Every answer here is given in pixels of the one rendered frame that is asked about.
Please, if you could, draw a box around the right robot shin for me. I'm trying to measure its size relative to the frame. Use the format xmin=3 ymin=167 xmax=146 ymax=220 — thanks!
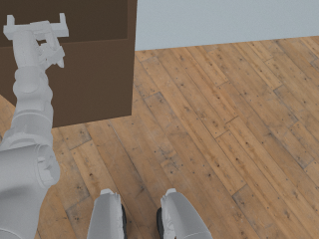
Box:
xmin=161 ymin=188 xmax=176 ymax=239

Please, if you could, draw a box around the cabinet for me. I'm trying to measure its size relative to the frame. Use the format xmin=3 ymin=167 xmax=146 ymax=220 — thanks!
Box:
xmin=0 ymin=0 xmax=138 ymax=128

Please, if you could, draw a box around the left robot shin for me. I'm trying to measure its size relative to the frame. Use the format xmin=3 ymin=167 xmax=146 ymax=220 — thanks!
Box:
xmin=94 ymin=188 xmax=125 ymax=239

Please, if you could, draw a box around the robot shin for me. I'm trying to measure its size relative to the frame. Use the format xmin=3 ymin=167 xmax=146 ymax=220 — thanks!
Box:
xmin=94 ymin=188 xmax=125 ymax=239
xmin=161 ymin=188 xmax=176 ymax=239

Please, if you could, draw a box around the robot left hand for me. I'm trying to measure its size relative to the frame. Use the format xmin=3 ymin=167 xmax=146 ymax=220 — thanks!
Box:
xmin=12 ymin=20 xmax=65 ymax=72

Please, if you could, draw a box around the left robot forearm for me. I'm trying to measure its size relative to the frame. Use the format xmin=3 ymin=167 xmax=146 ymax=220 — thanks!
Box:
xmin=0 ymin=66 xmax=54 ymax=151

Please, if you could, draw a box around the handle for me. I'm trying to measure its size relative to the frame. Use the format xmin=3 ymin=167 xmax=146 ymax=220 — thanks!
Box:
xmin=3 ymin=13 xmax=69 ymax=40

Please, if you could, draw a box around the robot left upper arm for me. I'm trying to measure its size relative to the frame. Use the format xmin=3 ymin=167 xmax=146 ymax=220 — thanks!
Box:
xmin=0 ymin=143 xmax=61 ymax=239

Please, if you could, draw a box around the drawer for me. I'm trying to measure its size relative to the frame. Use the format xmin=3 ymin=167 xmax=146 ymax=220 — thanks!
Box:
xmin=0 ymin=0 xmax=128 ymax=48

